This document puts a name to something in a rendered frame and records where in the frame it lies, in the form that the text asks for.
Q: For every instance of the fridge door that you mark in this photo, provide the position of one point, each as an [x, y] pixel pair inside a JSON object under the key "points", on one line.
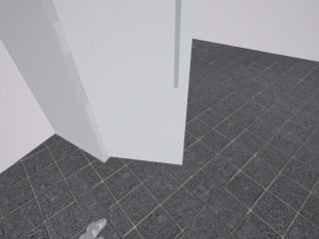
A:
{"points": [[124, 54]]}

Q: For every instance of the left robot hand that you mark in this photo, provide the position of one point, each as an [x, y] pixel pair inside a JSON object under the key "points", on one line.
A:
{"points": [[94, 229]]}

